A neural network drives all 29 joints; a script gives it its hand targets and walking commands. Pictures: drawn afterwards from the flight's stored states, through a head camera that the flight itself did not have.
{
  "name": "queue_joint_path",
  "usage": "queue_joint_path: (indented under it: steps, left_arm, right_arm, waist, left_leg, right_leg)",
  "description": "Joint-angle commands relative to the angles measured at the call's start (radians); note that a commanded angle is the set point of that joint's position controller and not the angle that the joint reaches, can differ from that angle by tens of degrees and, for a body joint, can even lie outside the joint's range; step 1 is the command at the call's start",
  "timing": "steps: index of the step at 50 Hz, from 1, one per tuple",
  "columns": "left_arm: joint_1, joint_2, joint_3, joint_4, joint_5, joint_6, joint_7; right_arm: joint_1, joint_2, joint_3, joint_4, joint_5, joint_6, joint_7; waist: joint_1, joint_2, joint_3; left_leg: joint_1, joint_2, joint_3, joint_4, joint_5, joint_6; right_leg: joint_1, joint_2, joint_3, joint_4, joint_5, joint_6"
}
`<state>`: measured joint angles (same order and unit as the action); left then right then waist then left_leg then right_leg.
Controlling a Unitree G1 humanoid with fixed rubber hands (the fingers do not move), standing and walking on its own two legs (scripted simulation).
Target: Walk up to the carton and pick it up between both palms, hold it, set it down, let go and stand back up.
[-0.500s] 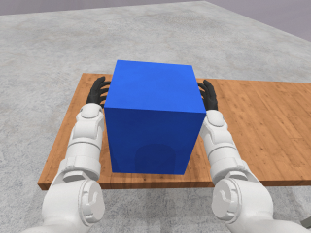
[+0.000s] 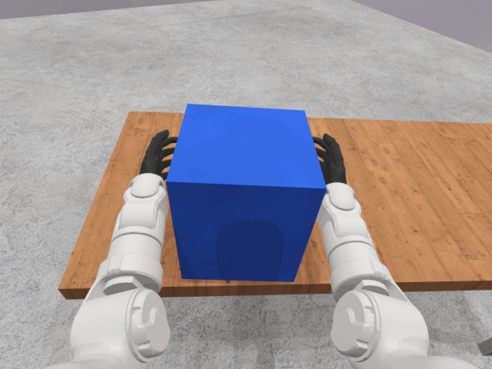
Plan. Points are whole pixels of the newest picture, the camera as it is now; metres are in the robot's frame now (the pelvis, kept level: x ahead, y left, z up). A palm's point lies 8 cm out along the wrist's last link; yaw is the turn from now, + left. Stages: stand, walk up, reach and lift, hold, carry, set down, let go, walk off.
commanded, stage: set down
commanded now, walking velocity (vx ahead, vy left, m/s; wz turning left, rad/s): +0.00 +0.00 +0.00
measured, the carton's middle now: (242, 195) +0.41 -0.01 +0.07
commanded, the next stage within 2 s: none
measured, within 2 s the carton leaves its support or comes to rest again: rests again in 0.04 s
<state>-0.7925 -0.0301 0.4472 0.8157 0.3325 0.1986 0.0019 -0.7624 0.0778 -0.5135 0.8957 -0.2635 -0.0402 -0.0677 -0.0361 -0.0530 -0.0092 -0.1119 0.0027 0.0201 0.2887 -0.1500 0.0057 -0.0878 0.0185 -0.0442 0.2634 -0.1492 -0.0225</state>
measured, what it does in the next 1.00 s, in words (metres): stands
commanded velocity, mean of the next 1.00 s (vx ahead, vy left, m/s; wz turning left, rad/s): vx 0.00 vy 0.00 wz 0.00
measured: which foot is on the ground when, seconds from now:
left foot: down 0.00-1.00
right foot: down 0.00-1.00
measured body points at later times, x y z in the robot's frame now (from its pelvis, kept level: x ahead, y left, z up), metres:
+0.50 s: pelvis +0.00 +0.00 +0.00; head +0.00 +0.03 +0.45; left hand +0.42 +0.14 +0.10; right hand +0.40 -0.16 +0.11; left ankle +0.00 +0.11 -0.75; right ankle +0.00 -0.10 -0.75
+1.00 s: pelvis +0.00 +0.00 +0.00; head +0.01 +0.03 +0.45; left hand +0.42 +0.14 +0.10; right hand +0.40 -0.16 +0.11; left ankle +0.00 +0.11 -0.75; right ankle +0.00 -0.10 -0.75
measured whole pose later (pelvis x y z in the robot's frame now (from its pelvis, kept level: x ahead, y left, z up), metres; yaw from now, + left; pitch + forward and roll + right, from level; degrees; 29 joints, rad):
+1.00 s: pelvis +0.00 +0.00 +0.00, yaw -1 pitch -2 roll +0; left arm -0.74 -0.09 0.52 0.72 0.40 0.12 -0.06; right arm -0.69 0.13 -0.56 0.80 -0.34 -0.13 -0.03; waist -0.02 -0.06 0.05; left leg -0.09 0.00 0.06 0.27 -0.15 0.01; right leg -0.08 0.01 -0.05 0.27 -0.15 -0.02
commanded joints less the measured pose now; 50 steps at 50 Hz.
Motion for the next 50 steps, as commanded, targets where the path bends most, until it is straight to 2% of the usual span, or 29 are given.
queue_joint_path:
  steps: [1,3,5,7,8,9,11,12,13,15,16,17,18,20,21,23,24,27,30,31,33,34,38,39,41,42,43,46,50]
  left_arm:
    - [-0.594,-0.475,-0.256,-0.103,-0.037,-0.059,-0.116]
    - [-0.601,-0.481,-0.279,-0.121,-0.036,-0.083,-0.110]
    - [-0.589,-0.503,-0.299,-0.120,-0.052,-0.097,-0.104]
    - [-0.581,-0.487,-0.289,-0.118,-0.048,-0.104,-0.102]
    - [-0.574,-0.480,-0.292,-0.109,-0.047,-0.105,-0.103]
    - [-0.568,-0.485,-0.285,-0.123,-0.029,-0.106,-0.101]
    - [-0.560,-0.485,-0.279,-0.118,-0.020,-0.104,-0.105]
    - [-0.544,-0.463,-0.266,-0.096,-0.018,-0.100,-0.106]
    - [-0.529,-0.464,-0.250,-0.075,-0.006,-0.094,-0.109]
    - [-0.516,-0.473,-0.225,-0.084,0.010,-0.089,-0.114]
    - [-0.506,-0.472,-0.239,-0.090,0.005,-0.089,-0.113]
    - [-0.515,-0.472,-0.233,-0.105,-0.001,-0.095,-0.116]
    - [-0.499,-0.491,-0.248,-0.092,-0.004,-0.097,-0.113]
    - [-0.514,-0.491,-0.252,-0.110,0.006,-0.102,-0.109]
    - [-0.489,-0.500,-0.259,-0.106,-0.001,-0.107,-0.105]
    - [-0.479,-0.477,-0.246,-0.114,0.015,-0.105,-0.109]
    - [-0.487,-0.480,-0.245,-0.111,0.010,-0.102,-0.109]
    - [-0.478,-0.479,-0.238,-0.099,0.009,-0.098,-0.113]
    - [-0.465,-0.477,-0.232,-0.121,0.030,-0.102,-0.111]
    - [-0.447,-0.484,-0.225,-0.120,0.027,-0.102,-0.109]
    - [-0.453,-0.479,-0.223,-0.109,0.036,-0.105,-0.107]
    - [-0.430,-0.480,-0.223,-0.125,0.033,-0.107,-0.108]
    - [-0.423,-0.458,-0.203,-0.105,0.041,-0.109,-0.113]
    - [-0.399,-0.462,-0.203,-0.101,0.042,-0.114,-0.114]
    - [-0.410,-0.438,-0.182,-0.099,0.056,-0.114,-0.118]
    - [-0.408,-0.448,-0.186,-0.093,0.055,-0.114,-0.120]
    - [-0.393,-0.444,-0.181,-0.088,0.056,-0.113,-0.122]
    - [-0.389,-0.449,-0.174,-0.096,0.061,-0.103,-0.132]
    - [-0.379,-0.434,-0.168,-0.118,0.078,-0.108,-0.134]
  right_arm:
    - [-0.607,0.457,0.300,-0.117,-0.027,-0.080,0.138]
    - [-0.593,0.476,0.311,-0.140,-0.035,-0.099,0.134]
    - [-0.590,0.462,0.317,-0.153,-0.037,-0.113,0.142]
    - [-0.575,0.463,0.327,-0.156,-0.042,-0.117,0.143]
    - [-0.574,0.465,0.325,-0.173,-0.049,-0.120,0.140]
    - [-0.549,0.457,0.324,-0.157,-0.046,-0.120,0.144]
    - [-0.542,0.450,0.317,-0.142,-0.056,-0.121,0.145]
    - [-0.541,0.445,0.315,-0.120,-0.045,-0.115,0.143]
    - [-0.525,0.455,0.306,-0.114,-0.058,-0.105,0.143]
    - [-0.505,0.456,0.310,-0.116,-0.061,-0.106,0.145]
    - [-0.502,0.450,0.297,-0.109,-0.066,-0.108,0.145]
    - [-0.511,0.446,0.295,-0.123,-0.071,-0.113,0.144]
    - [-0.499,0.451,0.292,-0.124,-0.066,-0.118,0.145]
    - [-0.494,0.434,0.297,-0.129,-0.071,-0.132,0.144]
    - [-0.491,0.443,0.293,-0.128,-0.070,-0.140,0.145]
    - [-0.475,0.426,0.289,-0.110,-0.071,-0.137,0.149]
    - [-0.480,0.429,0.259,-0.103,-0.076,-0.132,0.150]
    - [-0.469,0.430,0.244,-0.097,-0.093,-0.126,0.150]
    - [-0.446,0.427,0.246,-0.101,-0.093,-0.133,0.153]
    - [-0.452,0.422,0.254,-0.102,-0.089,-0.134,0.152]
    - [-0.423,0.429,0.251,-0.099,-0.096,-0.129,0.154]
    - [-0.413,0.427,0.240,-0.103,-0.104,-0.130,0.151]
    - [-0.399,0.423,0.247,-0.087,-0.106,-0.136,0.155]
    - [-0.397,0.422,0.242,-0.103,-0.101,-0.142,0.151]
    - [-0.394,0.423,0.248,-0.110,-0.110,-0.136,0.150]
    - [-0.381,0.432,0.237,-0.102,-0.113,-0.131,0.146]
    - [-0.380,0.425,0.234,-0.099,-0.103,-0.128,0.146]
    - [-0.372,0.439,0.245,-0.107,-0.106,-0.128,0.145]
    - [-0.346,0.386,0.221,-0.098,-0.116,-0.131,0.145]
  waist:
    - [0.010,0.048,-0.464]
    - [-0.009,0.059,-0.503]
    - [-0.001,0.071,-0.537]
    - [0.008,0.060,-0.518]
    - [-0.003,0.057,-0.529]
    - [0.011,0.083,-0.516]
    - [-0.004,0.060,-0.479]
    - [0.008,0.050,-0.456]
    - [0.002,0.037,-0.428]
    - [0.023,0.045,-0.395]
    - [0.003,0.036,-0.410]
    - [0.006,0.033,-0.429]
    - [0.017,0.040,-0.428]
    - [0.006,0.059,-0.432]
    - [0.019,0.064,-0.440]
    - [0.023,0.065,-0.382]
    - [0.018,0.071,-0.385]
    - [0.014,0.067,-0.346]
    - [0.005,0.085,-0.369]
    - [0.017,0.070,-0.375]
    - [0.008,0.058,-0.363]
    - [0.017,0.050,-0.356]
    - [0.015,0.036,-0.339]
    - [0.028,0.050,-0.334]
    - [0.023,0.041,-0.311]
    - [0.007,0.027,-0.300]
    - [0.019,0.011,-0.282]
    - [0.021,0.036,-0.275]
    - [0.023,0.063,-0.269]
  left_leg:
    - [0.075,-0.011,0.063,-0.013,0.212,-0.033]
    - [0.098,-0.013,0.072,0.005,0.257,-0.041]
    - [0.135,-0.008,0.068,0.016,0.299,-0.048]
    - [0.115,-0.010,0.076,0.013,0.275,-0.048]
    - [0.102,-0.004,0.066,0.008,0.264,-0.041]
    - [0.105,0.002,0.065,0.002,0.265,-0.044]
    - [0.102,-0.001,0.062,0.001,0.263,-0.044]
    - [0.098,-0.002,0.074,-0.009,0.248,-0.039]
    - [0.084,0.003,0.068,-0.019,0.217,-0.033]
    - [0.074,-0.002,0.079,-0.018,0.208,-0.029]
    - [0.081,0.006,0.070,-0.015,0.225,-0.032]
    - [0.093,-0.004,0.073,-0.016,0.226,-0.028]
    - [0.121,0.003,0.065,-0.006,0.240,-0.026]
    - [0.145,0.007,0.078,0.000,0.280,-0.039]
    - [0.162,0.009,0.072,0.011,0.299,-0.039]
    - [0.126,0.010,0.073,-0.006,0.265,-0.036]
    - [0.117,0.009,0.087,-0.011,0.225,-0.044]
    - [0.120,0.011,0.087,-0.024,0.207,-0.027]
    - [0.153,0.006,0.086,-0.009,0.255,-0.039]
    - [0.173,0.014,0.083,-0.003,0.251,-0.031]
    - [0.165,0.006,0.083,0.004,0.263,-0.033]
    - [0.143,0.010,0.079,-0.005,0.253,-0.032]
    - [0.133,0.009,0.089,-0.008,0.242,-0.026]
    - [0.134,0.007,0.091,-0.008,0.256,-0.023]
    - [0.100,0.003,0.086,-0.018,0.229,-0.017]
    - [0.094,0.006,0.094,-0.020,0.203,-0.017]
    - [0.092,0.007,0.086,-0.026,0.187,-0.010]
    - [0.103,-0.007,0.094,-0.026,0.206,-0.010]
    - [0.126,0.004,0.097,-0.029,0.192,-0.009]
  right_leg:
    - [0.212,-0.010,-0.053,0.045,0.372,0.080]
    - [0.198,-0.015,-0.055,0.047,0.419,0.080]
    - [0.167,-0.008,-0.062,0.045,0.395,0.070]
    - [0.176,-0.016,-0.049,0.050,0.408,0.071]
    - [0.188,-0.020,-0.056,0.050,0.406,0.076]
    - [0.182,-0.019,-0.055,0.045,0.391,0.071]
    - [0.188,-0.014,-0.047,0.040,0.394,0.076]
    - [0.184,-0.022,-0.048,0.040,0.394,0.075]
    - [0.198,-0.013,-0.048,0.030,0.373,0.083]
    - [0.212,-0.025,-0.050,0.033,0.361,0.082]
    - [0.196,-0.018,-0.049,0.036,0.379,0.077]
    - [0.201,-0.019,-0.051,0.034,0.369,0.075]
    - [0.174,-0.015,-0.050,0.039,0.371,0.066]
    - [0.154,-0.005,-0.064,0.023,0.348,0.068]
    - [0.137,-0.007,-0.062,0.032,0.353,0.064]
    - [0.127,-0.012,-0.060,0.019,0.305,0.061]
    - [0.128,-0.012,-0.058,0.016,0.269,0.069]
    - [0.124,-0.016,-0.057,0.009,0.248,0.068]
    - [0.097,-0.009,-0.061,0.004,0.244,0.065]
    - [0.088,-0.009,-0.061,0.005,0.238,0.059]
    - [0.076,-0.010,-0.057,0.011,0.264,0.061]
    - [0.089,-0.009,-0.058,0.011,0.275,0.071]
    - [0.112,-0.004,-0.063,0.011,0.255,0.074]
    - [0.103,-0.005,-0.063,0.025,0.277,0.069]
    - [0.109,-0.008,-0.056,0.019,0.251,0.065]
    - [0.133,-0.009,-0.054,0.009,0.235,0.073]
    - [0.124,-0.014,-0.051,0.010,0.244,0.073]
    - [0.117,-0.010,-0.062,0.013,0.251,0.077]
    - [0.104,-0.012,-0.062,0.000,0.185,0.066]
